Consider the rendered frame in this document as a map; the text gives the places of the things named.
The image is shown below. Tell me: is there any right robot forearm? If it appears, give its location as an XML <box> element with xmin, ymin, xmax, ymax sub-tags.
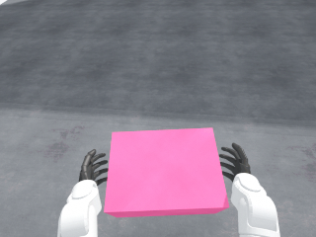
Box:
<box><xmin>231</xmin><ymin>173</ymin><xmax>280</xmax><ymax>237</ymax></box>

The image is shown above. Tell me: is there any robot right hand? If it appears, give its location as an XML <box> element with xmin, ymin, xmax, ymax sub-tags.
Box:
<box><xmin>218</xmin><ymin>142</ymin><xmax>252</xmax><ymax>182</ymax></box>

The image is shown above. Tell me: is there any robot left hand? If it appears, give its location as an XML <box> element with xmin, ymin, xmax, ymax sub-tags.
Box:
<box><xmin>78</xmin><ymin>149</ymin><xmax>109</xmax><ymax>186</ymax></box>

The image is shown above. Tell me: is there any left robot forearm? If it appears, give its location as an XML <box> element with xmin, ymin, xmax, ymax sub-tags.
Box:
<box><xmin>57</xmin><ymin>180</ymin><xmax>102</xmax><ymax>237</ymax></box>

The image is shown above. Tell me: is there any carton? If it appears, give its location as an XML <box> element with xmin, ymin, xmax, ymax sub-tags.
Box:
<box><xmin>104</xmin><ymin>127</ymin><xmax>230</xmax><ymax>218</ymax></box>

